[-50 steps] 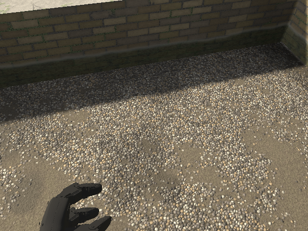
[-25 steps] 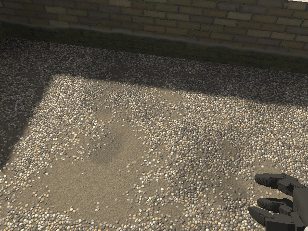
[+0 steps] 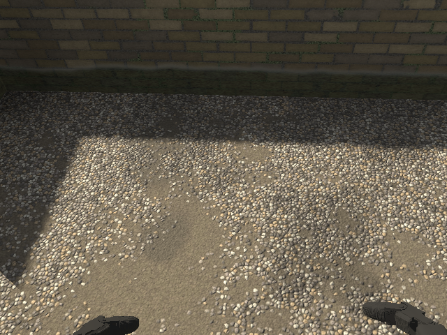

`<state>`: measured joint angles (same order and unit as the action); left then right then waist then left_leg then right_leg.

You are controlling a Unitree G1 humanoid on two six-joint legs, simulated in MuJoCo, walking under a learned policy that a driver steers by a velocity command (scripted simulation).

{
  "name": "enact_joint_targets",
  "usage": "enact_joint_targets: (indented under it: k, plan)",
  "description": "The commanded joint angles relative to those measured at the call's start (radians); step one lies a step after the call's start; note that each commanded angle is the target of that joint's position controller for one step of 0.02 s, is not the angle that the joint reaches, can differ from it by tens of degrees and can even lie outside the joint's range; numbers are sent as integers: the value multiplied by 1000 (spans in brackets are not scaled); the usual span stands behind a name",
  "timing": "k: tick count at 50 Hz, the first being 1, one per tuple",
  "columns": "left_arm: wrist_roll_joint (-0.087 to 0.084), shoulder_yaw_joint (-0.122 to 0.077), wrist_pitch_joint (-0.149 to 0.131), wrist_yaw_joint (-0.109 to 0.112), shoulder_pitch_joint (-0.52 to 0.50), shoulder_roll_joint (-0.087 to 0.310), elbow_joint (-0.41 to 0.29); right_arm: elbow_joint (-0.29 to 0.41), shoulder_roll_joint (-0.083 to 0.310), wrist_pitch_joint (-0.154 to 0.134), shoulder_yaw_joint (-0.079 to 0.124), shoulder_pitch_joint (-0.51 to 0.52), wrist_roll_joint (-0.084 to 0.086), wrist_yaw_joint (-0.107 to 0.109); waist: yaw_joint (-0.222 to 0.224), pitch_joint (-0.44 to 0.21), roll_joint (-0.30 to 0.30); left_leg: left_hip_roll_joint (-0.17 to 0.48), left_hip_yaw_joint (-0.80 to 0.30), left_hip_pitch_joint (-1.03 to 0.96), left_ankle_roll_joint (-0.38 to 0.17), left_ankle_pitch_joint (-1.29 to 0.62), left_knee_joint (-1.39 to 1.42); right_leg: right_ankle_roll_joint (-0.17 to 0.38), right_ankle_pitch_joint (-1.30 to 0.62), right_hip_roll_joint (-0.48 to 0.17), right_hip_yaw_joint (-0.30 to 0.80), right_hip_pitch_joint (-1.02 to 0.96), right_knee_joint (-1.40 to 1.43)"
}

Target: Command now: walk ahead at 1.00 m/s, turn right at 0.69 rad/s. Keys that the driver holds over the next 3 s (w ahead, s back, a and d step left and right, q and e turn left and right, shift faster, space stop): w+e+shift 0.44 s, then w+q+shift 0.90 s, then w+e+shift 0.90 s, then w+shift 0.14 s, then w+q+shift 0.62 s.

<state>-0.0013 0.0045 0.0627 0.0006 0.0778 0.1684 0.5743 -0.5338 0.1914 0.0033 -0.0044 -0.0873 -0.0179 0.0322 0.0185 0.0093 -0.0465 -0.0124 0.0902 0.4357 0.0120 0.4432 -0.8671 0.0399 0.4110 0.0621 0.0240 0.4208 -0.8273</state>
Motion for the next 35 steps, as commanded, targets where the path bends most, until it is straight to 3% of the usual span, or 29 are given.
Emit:
enact_joint_targets:
  k: [1, 4, 5, 6, 7, 8, 9, 11, 13, 14, 17, 20, 21, 22, 23, 24, 25, 26, 27, 29, 31, 35]
  plan:
    - [9, -57, -4, 17, -79, 166, -97, 174, 55, -30, 13, 172, 12, -4, 29, -112, 200, 2, -121, 239, 63, 17, -31, 197, -499, -235, 470, -260, 285]
    - [-23, -38, -9, 2, -235, 108, -138, 123, 15, -29, 4, 57, -2, -4, -56, -139, 98, 6, -61, -148, 49, -235, 171, 108, -373, -120, 330, -9, 270]
    - [-27, -25, -13, 0, -190, 60, -130, 105, 41, -24, 12, 41, -25, -4, -47, -133, -47, 42, -58, -274, 43, -393, 202, 51, -402, -44, 220, 86, 207]
    - [-58, -37, -39, -2, -189, 72, -139, 93, 64, -13, 34, -9, -28, -16, -122, -184, -161, 164, -212, -454, 12, -294, 276, 20, -143, 18, 159, 250, 77]
    - [-55, -47, -47, 0, -211, 85, -152, 76, 131, 1, 54, -65, -39, -11, -155, -139, -255, 287, -359, -470, -14, -242, 367, 6, 24, 36, 126, 369, -14]
    - [-29, -66, -51, 2, -226, 118, -156, 64, 152, 7, 62, -110, -35, 0, -160, -111, -162, 342, -420, -437, -27, -251, 391, -1, 23, 19, 143, 395, -92]
    - [-17, -70, -52, -2, -232, 117, -157, 54, 146, 1, 57, -107, -30, 6, -137, -92, -103, 362, -422, -406, -34, -267, 389, -7, 3, -4, 137, 409, -142]
    - [-3, -62, -41, -13, -216, 96, -153, 39, 123, -16, 44, -61, -24, 7, -93, -76, -98, 351, -328, -332, -35, -232, 398, -23, -41, -52, 96, 378, -177]
    - [0, -54, -25, -28, -216, 91, -155, 26, 113, -29, 35, -29, -22, 0, -73, -75, -113, 331, -235, -224, -37, -203, 421, -38, -71, -67, 48, 284, -190]
    - [-6, -52, -17, -35, -221, 95, -154, 22, 120, -36, 35, -27, -23, -5, -66, -81, -117, 326, -201, -193, -47, -195, 428, -44, -82, -75, 28, 252, -216]
    - [-9, -40, -1, -31, -237, 84, -163, -5, 132, -52, 43, -23, -21, -11, -56, -63, -64, 326, -81, -125, -44, -130, 423, -46, -126, -102, -22, 170, -128]
    - [-14, -32, 2, -34, -232, 78, -162, -14, 148, -45, 55, -28, -8, -15, -57, -83, -37, 340, -3, -112, -47, -106, 399, -17, -127, -115, -101, 34, -41]
    - [-15, -32, -3, -30, -218, 73, -146, -14, 148, -38, 63, -18, -1, -14, -40, -96, 10, 341, 29, -118, -36, -59, 362, 6, -185, -125, -129, -13, 25]
    - [-7, -31, -6, -32, -158, 66, -120, -15, 125, -29, 61, -34, 7, -13, -29, -124, 70, 300, 78, -98, -15, -84, 257, 31, -199, -109, -133, -100, 54]
    - [-11, -27, -10, -31, -89, 62, -90, -8, 82, -21, 51, -84, 0, -10, -26, -186, 200, 200, 154, -53, 27, -188, 88, 56, -324, -70, -113, -221, 74]
    - [-44, -45, -4, -21, -18, 123, -68, 53, 55, -15, 37, 2, -12, -16, 62, -207, 359, 84, 192, 54, 78, -55, -52, 101, -271, -100, 75, -242, 196]
    - [-36, -52, 2, -16, 21, 177, -72, 126, 62, -9, 38, 135, 3, -17, 119, -143, 447, 33, 100, 289, 95, 169, -240, 161, -216, -217, 314, -270, 344]
    - [-16, -55, 10, 0, 17, 191, -98, 131, 84, -8, 51, 143, 12, -18, 115, -171, 356, 36, -7, 354, 110, 154, -374, 210, -236, -284, 383, -302, 368]
    - [-3, -44, 6, 13, -48, 167, -109, 108, 91, -14, 47, 97, 18, -20, 68, -198, 275, 40, -42, 343, 117, 97, -427, 224, -319, -310, 355, -264, 340]
    - [16, -26, -24, 28, -114, 118, -116, 87, 58, -20, 37, 46, 19, -9, 11, -221, 175, 31, -124, 252, 95, 32, -429, 189, -314, -307, 297, -157, 314]
    - [29, -18, -60, 37, -81, 100, -106, 83, 32, 2, 41, 40, 21, 1, 18, -208, 144, -29, -209, 202, 75, -6, -479, 164, -297, -336, 290, -79, 329]
    - [29, -13, -102, 33, -65, 79, -100, 78, 44, 34, 46, 43, 12, 2, -10, -183, 68, -19, -229, 188, 56, -86, -406, 133, -247, -354, 253, -60, 333]
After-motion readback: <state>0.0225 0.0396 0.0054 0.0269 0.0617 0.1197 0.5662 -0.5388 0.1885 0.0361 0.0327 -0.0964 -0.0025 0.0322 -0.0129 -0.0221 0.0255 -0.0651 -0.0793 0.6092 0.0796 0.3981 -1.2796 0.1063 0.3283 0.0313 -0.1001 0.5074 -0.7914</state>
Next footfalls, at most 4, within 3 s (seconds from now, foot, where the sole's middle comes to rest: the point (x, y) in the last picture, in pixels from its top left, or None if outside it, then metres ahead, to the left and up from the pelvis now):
0.42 right None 0.04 -0.16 -0.74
0.84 left None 0.05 0.02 -0.74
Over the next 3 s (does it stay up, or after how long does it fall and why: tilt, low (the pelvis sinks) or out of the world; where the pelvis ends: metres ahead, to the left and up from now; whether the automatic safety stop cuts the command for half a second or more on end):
stays up -0.03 -0.08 0.02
